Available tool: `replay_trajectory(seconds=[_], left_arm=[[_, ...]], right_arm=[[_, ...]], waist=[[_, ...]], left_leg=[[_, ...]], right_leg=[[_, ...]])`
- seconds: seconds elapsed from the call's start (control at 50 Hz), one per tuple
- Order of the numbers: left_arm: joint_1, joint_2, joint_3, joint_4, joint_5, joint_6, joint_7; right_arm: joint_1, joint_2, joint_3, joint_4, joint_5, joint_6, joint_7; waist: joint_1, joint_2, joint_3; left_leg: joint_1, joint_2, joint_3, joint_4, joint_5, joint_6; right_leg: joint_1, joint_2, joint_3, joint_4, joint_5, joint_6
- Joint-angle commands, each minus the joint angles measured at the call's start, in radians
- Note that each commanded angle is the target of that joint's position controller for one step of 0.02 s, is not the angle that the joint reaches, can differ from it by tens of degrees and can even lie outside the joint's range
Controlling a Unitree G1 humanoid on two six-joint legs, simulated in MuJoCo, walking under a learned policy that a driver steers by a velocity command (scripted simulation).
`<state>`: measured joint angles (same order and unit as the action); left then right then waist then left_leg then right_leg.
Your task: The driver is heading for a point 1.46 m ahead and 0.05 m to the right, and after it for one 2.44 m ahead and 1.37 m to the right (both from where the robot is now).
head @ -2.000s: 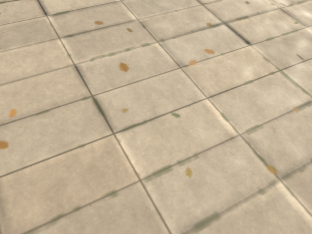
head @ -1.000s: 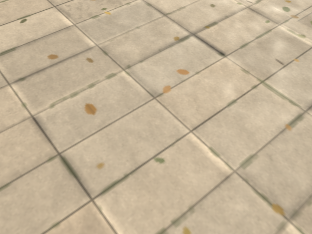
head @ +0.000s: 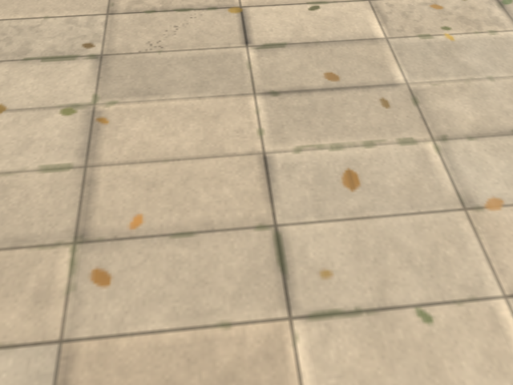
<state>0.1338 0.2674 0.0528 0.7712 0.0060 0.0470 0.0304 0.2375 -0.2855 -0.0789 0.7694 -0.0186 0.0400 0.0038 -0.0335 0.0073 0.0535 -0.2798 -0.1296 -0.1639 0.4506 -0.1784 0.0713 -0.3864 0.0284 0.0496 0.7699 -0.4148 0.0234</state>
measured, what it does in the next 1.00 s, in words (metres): steps on the spot, turning left: right foot, then left foot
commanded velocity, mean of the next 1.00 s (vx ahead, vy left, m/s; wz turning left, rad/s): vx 0.00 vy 0.00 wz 0.29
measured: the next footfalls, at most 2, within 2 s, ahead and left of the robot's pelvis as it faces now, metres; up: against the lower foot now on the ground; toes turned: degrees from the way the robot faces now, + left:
right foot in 0.08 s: +0.04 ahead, -0.11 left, +0.00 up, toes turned +7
left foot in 0.52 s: -0.01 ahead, +0.10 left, +0.00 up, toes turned +12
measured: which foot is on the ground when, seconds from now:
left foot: down 0.00-0.08, up 0.10-0.50, down 0.52-1.00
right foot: up 0.00-0.06, down 0.08-0.52, up 0.54-0.82, down 0.84-1.00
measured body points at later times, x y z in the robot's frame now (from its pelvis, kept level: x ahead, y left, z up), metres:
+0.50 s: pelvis -0.02 -0.01 +0.00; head +0.01 +0.00 +0.44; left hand +0.01 +0.28 -0.13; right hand +0.17 -0.24 -0.12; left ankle -0.06 +0.09 -0.74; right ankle +0.01 -0.12 -0.74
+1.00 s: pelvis -0.03 +0.00 +0.00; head -0.02 -0.01 +0.45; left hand -0.05 +0.26 -0.14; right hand +0.11 -0.23 -0.14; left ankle -0.05 +0.09 -0.74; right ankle -0.01 -0.12 -0.74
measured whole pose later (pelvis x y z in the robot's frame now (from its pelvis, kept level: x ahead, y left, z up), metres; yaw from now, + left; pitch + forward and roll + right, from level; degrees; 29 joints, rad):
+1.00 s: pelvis -0.03 +0.00 +0.00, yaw +15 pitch -2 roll +0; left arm 0.25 0.23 0.01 0.97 0.02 0.01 0.02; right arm 0.18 -0.24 -0.01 1.00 -0.01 0.01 -0.02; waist 0.01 0.01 0.04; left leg -0.15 -0.06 -0.03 0.39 -0.21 0.04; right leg -0.13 -0.01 0.00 0.41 -0.25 0.00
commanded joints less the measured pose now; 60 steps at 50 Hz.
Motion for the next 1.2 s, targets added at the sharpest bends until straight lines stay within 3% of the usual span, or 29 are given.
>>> replay_trajectory(seconds=[0.02,0.06,0.08,0.1,0.12,0.14,0.18,0.24,0.32,0.44,0.48,0.5,0.52,0.54,0.56,0.6,0.64,0.68,0.76,0.8,0.84,0.86,0.9,0.96,1.02,1.08,1.1,1.12,1.2], left_arm=[[0.028,0.089,0.015,-0.075,-0.009,-0.022,0.008],[0.102,0.081,0.012,-0.062,-0.008,-0.033,0.016],[0.132,0.118,0.02,-0.058,0.002,-0.04,0.025],[0.116,0.198,0.032,-0.075,0.017,-0.041,0.033],[0.042,0.256,0.044,-0.101,0.022,-0.033,0.024],[0.04,0.196,0.031,-0.108,0.021,-0.032,0.017],[-0.043,0.115,0.008,-0.127,0.014,-0.034,0.008],[-0.008,0.117,0.009,-0.125,0.017,-0.038,0.014],[0.101,0.141,0.022,-0.084,0.017,-0.044,0.01],[0.084,0.175,0.031,-0.056,0.021,-0.04,-0.02],[0.069,0.177,0.03,-0.043,0.009,-0.029,-0.025],[0.089,0.165,0.026,-0.031,0.006,-0.028,-0.026],[0.13,0.102,0.01,-0.044,0.01,-0.027,-0.032],[0.099,0.04,-0.011,-0.074,0.001,-0.018,-0.026],[0.068,0.098,0.001,-0.055,0.002,-0.002,-0.016],[0.088,0.102,0.007,-0.022,-0.004,0.004,-0.022],[0.127,0.106,0.011,0.012,0.014,0.002,-0.024],[0.139,0.086,0.004,0.035,0.011,0.003,-0.023],[0.116,0.063,-0.006,0.06,0.002,0.005,-0.01],[0.147,0.051,-0.011,0.088,0.003,-0.002,-0.003],[0.165,0.078,-0.013,0.11,0.021,-0.023,0.001],[0.135,0.125,-0.006,0.115,0.017,-0.031,-0.003],[0.115,0.075,-0.016,0.136,0.008,-0.042,-0.016],[0.124,0.068,-0.022,0.169,0.008,-0.051,-0.007],[0.154,0.099,-0.006,0.187,0.015,-0.04,-0.009],[0.236,0.122,0.007,0.21,0.013,-0.034,-0.011],[0.249,0.139,0.017,0.223,0.014,-0.038,-0.009],[0.246,0.133,0.02,0.223,0.017,-0.044,-0.01],[0.14,0.133,0.03,0.204,0.007,-0.065,-0.023]], right_arm=[[-0.011,-0.172,-0.046,-0.056,0.0,-0.004,0.004],[-0.064,-0.165,-0.045,-0.062,0.012,0.001,0.005],[-0.07,-0.137,-0.037,-0.069,0.021,0.0,0.001],[-0.001,-0.054,-0.019,-0.072,0.021,-0.003,-0.002],[-0.001,-0.115,-0.035,-0.072,0.002,-0.001,-0.011],[-0.011,-0.162,-0.048,-0.062,-0.019,0.001,-0.009],[0.032,-0.147,-0.051,-0.025,-0.009,0.013,0.011],[0.027,-0.128,-0.041,-0.02,0.002,0.025,0.036],[-0.052,-0.095,-0.022,-0.048,0.005,0.033,0.036],[-0.06,-0.07,0.008,-0.049,0.018,0.029,0.021],[-0.006,-0.059,0.017,-0.025,0.013,0.016,0.013],[0.001,-0.074,0.019,-0.02,-0.002,0.003,0.007],[0.011,-0.14,0.014,-0.028,-0.022,-0.012,0.0],[-0.032,-0.202,0.007,-0.03,-0.006,-0.018,-0.006],[-0.027,-0.138,0.019,-0.02,-0.003,-0.027,-0.008],[-0.108,-0.076,0.047,-0.014,-0.006,-0.032,-0.017],[-0.107,-0.079,0.051,0.004,0.002,-0.038,-0.028],[-0.091,-0.072,0.057,0.025,0.005,-0.04,-0.028],[-0.091,-0.078,0.058,0.065,-0.001,-0.037,-0.03],[-0.111,-0.079,0.057,0.081,0.006,-0.035,-0.032],[-0.092,-0.06,0.062,0.1,0.01,-0.04,-0.031],[-0.052,-0.058,0.056,0.115,0.011,-0.04,-0.026],[-0.073,-0.061,0.054,0.155,0.008,-0.035,-0.028],[-0.065,-0.063,0.049,0.19,0.008,-0.036,-0.027],[-0.04,-0.072,0.04,0.22,0.003,-0.029,-0.025],[-0.095,-0.029,0.045,0.19,-0.006,-0.035,-0.01],[-0.105,-0.005,0.051,0.18,-0.015,-0.044,-0.004],[-0.119,-0.02,0.048,0.171,-0.018,-0.055,0.0],[-0.008,-0.014,0.044,0.193,-0.001,-0.087,0.015]], waist=[[0.017,0.117,-0.112],[0.069,0.103,-0.109],[0.079,0.052,-0.11],[0.032,-0.164,-0.126],[0.03,-0.24,-0.064],[0.022,-0.145,-0.046],[-0.022,-0.101,-0.023],[0.006,-0.14,-0.047],[0.065,-0.148,-0.062],[0.064,-0.207,-0.086],[0.021,-0.179,-0.088],[0.01,-0.128,-0.09],[0.031,0.066,-0.138],[0.036,0.25,-0.092],[0.006,0.156,-0.08],[0.049,0.124,-0.042],[0.056,0.147,-0.057],[0.051,0.118,-0.078],[0.033,0.126,-0.055],[0.058,0.102,-0.053],[0.058,0.045,-0.067],[0.009,-0.026,-0.032],[0.036,-0.065,-0.003],[0.035,-0.072,-0.021],[0.044,-0.055,-0.005],[0.084,-0.136,0.103],[0.081,-0.18,0.113],[0.084,-0.163,0.109],[-0.001,-0.141,0.081]], left_leg=[[0.123,0.269,-0.347,-0.073,0.326,0.145],[0.047,0.215,-0.342,-0.04,0.247,0.083],[-0.045,0.159,-0.303,0.013,0.094,0.025],[-0.167,0.035,-0.129,0.224,-0.233,-0.035],[-0.276,-0.059,0.041,0.401,-0.408,-0.057],[-0.241,0.014,0.022,0.556,-0.38,-0.065],[-0.221,0.027,0.037,0.68,-0.273,-0.081],[-0.263,0.043,0.087,0.712,-0.227,-0.12],[-0.268,0.057,0.094,0.567,-0.258,-0.136],[-0.028,0.067,0.184,0.231,-0.288,-0.089],[0.101,0.066,0.206,-0.021,-0.108,-0.063],[0.202,0.096,0.153,-0.173,0.04,-0.051],[0.334,0.301,-0.1,-0.244,0.089,-0.021],[0.204,0.473,-0.252,-0.2,0.363,0.112],[0.182,0.456,-0.215,-0.18,0.354,0.168],[0.161,0.366,-0.103,-0.185,0.325,0.132],[0.194,0.316,-0.039,-0.158,0.448,0.109],[0.2,0.309,-0.015,-0.142,0.475,0.11],[0.163,0.301,-0.043,-0.138,0.314,0.11],[0.127,0.285,-0.049,-0.124,0.22,0.083],[0.037,0.25,-0.051,-0.125,0.068,0.017],[0.037,0.19,-0.009,-0.147,0.015,0.004],[0.144,0.172,0.022,-0.135,0.041,-0.006],[0.17,0.185,0.022,-0.12,0.096,-0.003],[0.072,0.125,0.055,-0.072,-0.326,0.024],[-0.146,0.081,0.121,0.09,-0.375,0.02],[-0.17,0.08,0.189,0.182,-0.256,0.007],[-0.177,0.112,0.185,0.241,-0.225,0.002],[0.043,0.108,0.226,0.077,-0.201,0.022]], right_leg=[[0.034,0.028,0.004,-0.109,-0.007,-0.021],[0.192,0.035,-0.005,-0.338,0.111,-0.035],[0.302,-0.045,0.059,-0.467,0.155,-0.052],[0.396,-0.305,0.301,-0.557,0.107,-0.11],[0.261,-0.435,0.45,-0.572,0.22,-0.231],[0.208,-0.423,0.395,-0.544,0.32,-0.268],[0.182,-0.292,0.185,-0.508,0.414,-0.218],[0.276,-0.241,0.064,-0.47,0.551,-0.211],[0.381,-0.28,0.062,-0.436,0.628,-0.243],[0.299,-0.281,0.03,-0.374,0.694,-0.241],[0.25,-0.262,0.009,-0.311,0.684,-0.201],[0.182,-0.246,-0.007,-0.277,0.592,-0.144],[0.059,-0.178,-0.07,-0.137,0.326,-0.075],[0.007,-0.052,-0.113,-0.124,-0.118,-0.035],[0.038,-0.078,-0.041,-0.018,-0.157,-0.03],[0.032,-0.074,-0.019,0.007,-0.079,-0.029],[0.044,-0.059,-0.034,0.016,-0.024,-0.017],[0.075,-0.052,-0.04,-0.007,-0.019,-0.005],[0.134,-0.042,-0.054,-0.171,0.008,-0.003],[0.218,-0.04,-0.063,-0.341,0.147,-0.013],[0.36,-0.124,0.028,-0.438,0.342,-0.025],[0.313,-0.158,0.061,-0.403,0.394,-0.043],[0.195,-0.138,0.05,-0.432,0.301,-0.05],[0.207,-0.128,0.044,-0.455,0.296,-0.047],[0.191,-0.097,0.057,-0.448,-0.161,-0.094],[0.206,-0.219,0.266,-0.572,-0.421,-0.187],[0.226,-0.3,0.354,-0.631,-0.421,-0.227],[0.217,-0.336,0.388,-0.664,-0.368,-0.248],[0.106,-0.246,0.211,-0.607,-0.213,-0.205]])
